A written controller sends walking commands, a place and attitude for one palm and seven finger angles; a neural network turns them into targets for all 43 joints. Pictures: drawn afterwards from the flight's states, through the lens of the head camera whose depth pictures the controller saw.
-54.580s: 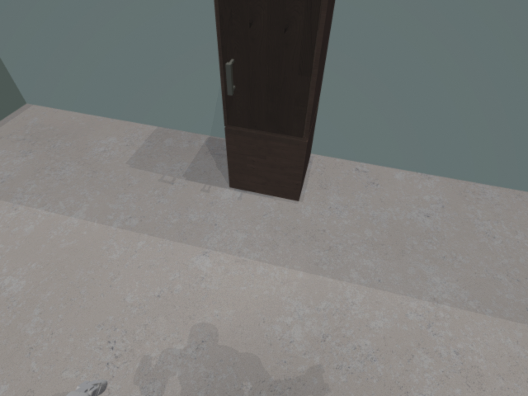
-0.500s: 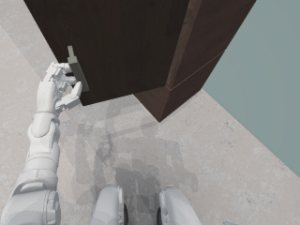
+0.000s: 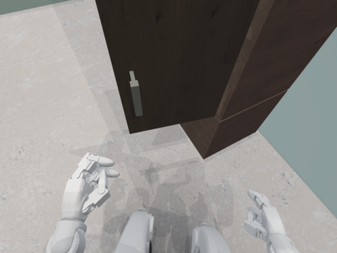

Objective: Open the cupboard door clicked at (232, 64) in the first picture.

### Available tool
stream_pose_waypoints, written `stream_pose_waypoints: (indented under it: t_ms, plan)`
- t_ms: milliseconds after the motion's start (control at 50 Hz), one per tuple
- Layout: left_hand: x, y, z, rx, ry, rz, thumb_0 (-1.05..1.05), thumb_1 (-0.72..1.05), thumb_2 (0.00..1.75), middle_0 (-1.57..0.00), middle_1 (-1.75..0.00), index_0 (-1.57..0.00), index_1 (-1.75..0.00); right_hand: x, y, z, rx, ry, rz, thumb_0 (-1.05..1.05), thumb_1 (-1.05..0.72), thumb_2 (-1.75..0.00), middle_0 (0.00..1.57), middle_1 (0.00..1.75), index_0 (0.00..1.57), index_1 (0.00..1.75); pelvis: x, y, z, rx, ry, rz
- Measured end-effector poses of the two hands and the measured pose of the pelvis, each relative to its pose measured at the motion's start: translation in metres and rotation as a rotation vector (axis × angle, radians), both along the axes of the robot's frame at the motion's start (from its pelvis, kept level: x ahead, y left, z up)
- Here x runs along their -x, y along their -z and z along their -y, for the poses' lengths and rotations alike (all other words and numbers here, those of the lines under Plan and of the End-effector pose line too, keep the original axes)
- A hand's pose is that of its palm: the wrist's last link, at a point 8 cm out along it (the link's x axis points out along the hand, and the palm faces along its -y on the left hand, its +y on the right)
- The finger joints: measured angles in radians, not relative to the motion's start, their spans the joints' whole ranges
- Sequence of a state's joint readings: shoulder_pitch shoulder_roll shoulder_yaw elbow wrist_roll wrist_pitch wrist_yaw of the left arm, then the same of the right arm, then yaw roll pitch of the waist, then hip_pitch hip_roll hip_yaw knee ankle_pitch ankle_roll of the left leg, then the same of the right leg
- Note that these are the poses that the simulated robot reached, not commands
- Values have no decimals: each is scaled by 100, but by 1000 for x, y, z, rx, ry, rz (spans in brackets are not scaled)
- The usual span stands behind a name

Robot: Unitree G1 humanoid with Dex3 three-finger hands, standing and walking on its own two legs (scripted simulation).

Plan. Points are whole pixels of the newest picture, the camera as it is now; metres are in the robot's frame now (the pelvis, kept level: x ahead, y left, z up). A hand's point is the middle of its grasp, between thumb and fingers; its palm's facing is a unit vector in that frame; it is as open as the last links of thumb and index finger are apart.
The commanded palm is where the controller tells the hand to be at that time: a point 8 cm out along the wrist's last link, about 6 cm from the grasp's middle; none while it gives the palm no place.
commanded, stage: open thumb and fingers to let go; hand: left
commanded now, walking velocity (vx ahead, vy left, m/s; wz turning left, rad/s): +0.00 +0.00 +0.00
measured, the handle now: (135, 94) +0.50 +0.14 +0.03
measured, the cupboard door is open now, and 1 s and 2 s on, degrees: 76 76 76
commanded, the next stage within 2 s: slide the hand sideways off the handle in 0.82 s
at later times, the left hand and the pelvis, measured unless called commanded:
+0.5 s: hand (105, 185) +0.25 +0.17 +0.02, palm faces +0.03 -1.00 -0.02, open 12.2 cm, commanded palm +0.23 +0.21 +0.02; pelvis +0.00 +0.01 +0.00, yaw -1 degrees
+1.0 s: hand (111, 186) +0.25 +0.16 +0.01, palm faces -0.07 -1.00 -0.02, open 16.2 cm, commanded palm +0.24 +0.21 +0.02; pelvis +0.01 +0.01 -0.01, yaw +0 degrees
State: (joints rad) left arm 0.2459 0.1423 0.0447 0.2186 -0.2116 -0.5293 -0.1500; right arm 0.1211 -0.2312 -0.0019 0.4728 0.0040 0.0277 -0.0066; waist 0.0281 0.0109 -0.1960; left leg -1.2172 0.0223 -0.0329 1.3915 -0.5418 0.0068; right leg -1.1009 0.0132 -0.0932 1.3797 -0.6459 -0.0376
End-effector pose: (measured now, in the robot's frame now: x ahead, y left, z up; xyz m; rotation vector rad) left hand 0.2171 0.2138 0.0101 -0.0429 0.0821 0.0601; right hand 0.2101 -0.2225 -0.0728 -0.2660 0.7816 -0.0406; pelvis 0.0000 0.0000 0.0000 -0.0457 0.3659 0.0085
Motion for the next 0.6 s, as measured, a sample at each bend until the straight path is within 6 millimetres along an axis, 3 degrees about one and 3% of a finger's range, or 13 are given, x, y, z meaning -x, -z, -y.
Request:
stream_pose_waypoints:
  t_ms: [80, 160, 280, 400, 480, 600]
  plan:
    - [9, -2, 6, -72, 34, 29, 1, 88, 89, -40, -134, -39, -134, 2, 5, -4, 8, -29, 27, 1, -91, -90, 20, 30, 21, 30, 5, 7, 4, 6, -8, 2]
    - [-7, -7, 5, -100, 64, 129, 1, 77, 85, -40, -133, -39, -133, 13, 20, -2, 17, -23, 15, 1, -91, -90, 21, 30, 21, 30, 11, 17, 7, 16, -9, -5]
    - [-31, -2, -3, -59, 66, 74, 1, 47, 72, -37, -130, -37, -130, 43, 34, 6, 8, 42, -65, 1, -91, -90, 21, 30, 21, 30, 11, 20, 5, 18, 5, -15]
    - [-19, -11, -1, -53, 77, -8, 1, 9, 55, -34, -126, -34, -126, 66, 26, 13, 12, 103, -112, 1, -91, -90, 21, 30, 21, 30, 2, 6, -2, 10, 17, -15]
    - [-13, -15, -4, -58, 43, 26, 0, -17, 44, -33, -123, -32, -123, 67, 21, 16, 36, 101, -107, 1, -91, -90, 21, 30, 21, 30, -1, 4, -5, 10, 16, -21]
    - [-17, -1, -6, -57, 42, 53, 0, -39, 35, -30, -112, -29, -112, 50, 23, 15, 63, 72, -76, 1, -91, -90, 20, 30, 21, 30, 0, 13, -8, 15, 9, -37]
